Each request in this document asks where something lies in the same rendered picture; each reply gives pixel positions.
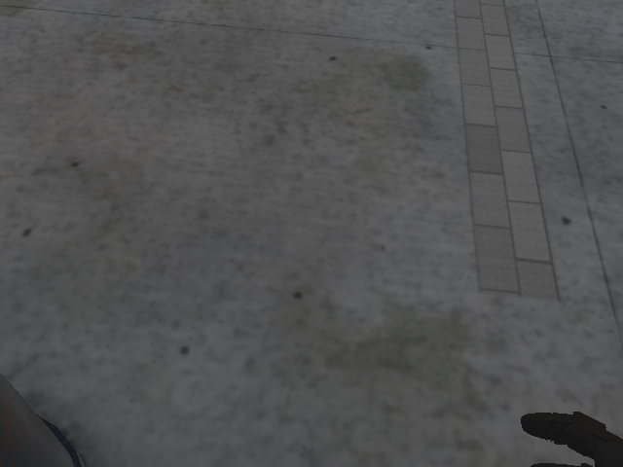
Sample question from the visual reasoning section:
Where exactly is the right robot hand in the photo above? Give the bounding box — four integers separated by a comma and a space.
521, 412, 623, 467

